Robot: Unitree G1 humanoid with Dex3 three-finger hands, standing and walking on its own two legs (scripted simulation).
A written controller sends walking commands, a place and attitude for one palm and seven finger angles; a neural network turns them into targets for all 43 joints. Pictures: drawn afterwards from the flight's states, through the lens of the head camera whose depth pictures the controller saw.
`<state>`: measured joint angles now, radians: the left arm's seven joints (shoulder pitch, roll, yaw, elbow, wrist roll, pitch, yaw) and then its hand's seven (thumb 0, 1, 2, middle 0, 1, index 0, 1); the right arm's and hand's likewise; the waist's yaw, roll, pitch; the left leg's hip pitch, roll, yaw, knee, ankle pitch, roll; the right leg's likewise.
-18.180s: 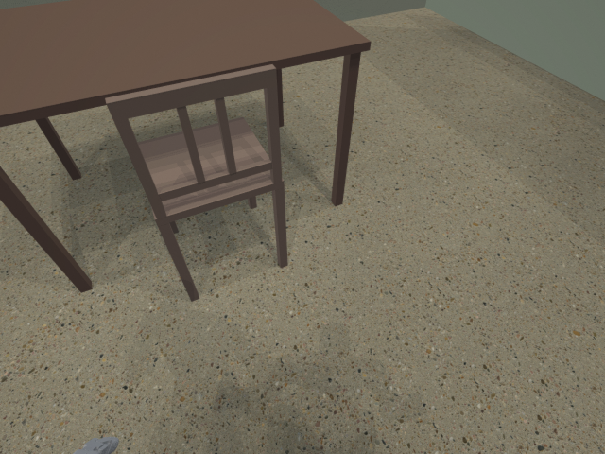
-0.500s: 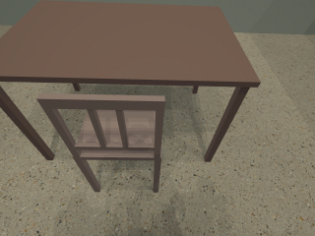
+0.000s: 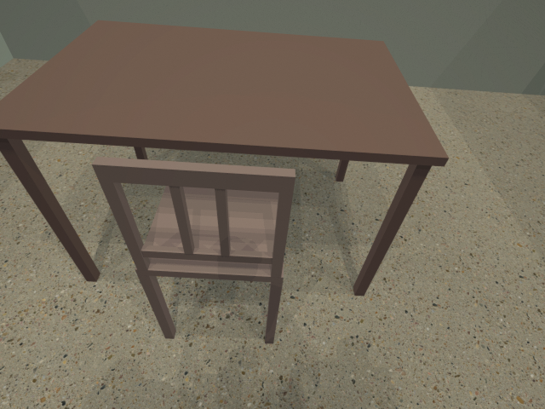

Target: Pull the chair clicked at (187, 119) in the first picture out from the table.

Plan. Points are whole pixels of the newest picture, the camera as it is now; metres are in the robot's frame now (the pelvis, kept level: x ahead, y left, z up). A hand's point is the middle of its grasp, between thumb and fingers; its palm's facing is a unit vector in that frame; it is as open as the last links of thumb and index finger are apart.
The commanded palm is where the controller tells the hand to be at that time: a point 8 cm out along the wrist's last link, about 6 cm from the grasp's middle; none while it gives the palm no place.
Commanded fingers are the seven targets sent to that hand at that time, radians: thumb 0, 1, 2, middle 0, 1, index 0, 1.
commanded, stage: look again from close up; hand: left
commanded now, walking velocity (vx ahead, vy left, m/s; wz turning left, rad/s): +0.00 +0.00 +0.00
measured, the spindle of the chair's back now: (183, 220) +0.52 +0.23 -0.10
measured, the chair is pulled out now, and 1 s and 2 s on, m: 0.00 0.00 0.00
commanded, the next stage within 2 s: none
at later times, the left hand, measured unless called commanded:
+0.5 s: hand out of the picture -0.06 +0.14 -0.18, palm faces +0.05 -0.99 -0.13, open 7.4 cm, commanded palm none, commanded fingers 0.00 0.90 0.90 -0.20 -0.30 -0.20 -0.30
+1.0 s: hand out of the picture -0.04 +0.14 -0.18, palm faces +0.04 -0.99 -0.12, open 7.4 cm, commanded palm none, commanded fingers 0.00 0.90 0.90 -0.20 -0.30 -0.20 -0.30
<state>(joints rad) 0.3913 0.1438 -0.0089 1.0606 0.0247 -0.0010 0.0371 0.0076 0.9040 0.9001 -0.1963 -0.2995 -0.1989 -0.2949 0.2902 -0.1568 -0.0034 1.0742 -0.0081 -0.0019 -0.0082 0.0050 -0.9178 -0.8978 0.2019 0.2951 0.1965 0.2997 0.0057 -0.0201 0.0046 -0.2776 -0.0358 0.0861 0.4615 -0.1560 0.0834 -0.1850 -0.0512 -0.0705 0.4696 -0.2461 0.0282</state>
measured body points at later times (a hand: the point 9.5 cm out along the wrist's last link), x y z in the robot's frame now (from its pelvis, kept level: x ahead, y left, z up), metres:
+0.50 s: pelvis -0.01 +0.00 +0.00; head -0.01 +0.01 +0.45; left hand -0.06 +0.20 -0.17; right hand -0.02 -0.21 -0.16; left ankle +0.06 +0.06 -0.74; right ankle +0.00 -0.14 -0.74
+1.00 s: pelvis +0.00 -0.01 +0.00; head +0.00 +0.01 +0.45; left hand -0.04 +0.19 -0.17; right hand -0.01 -0.22 -0.15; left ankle +0.06 +0.06 -0.74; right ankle +0.00 -0.14 -0.74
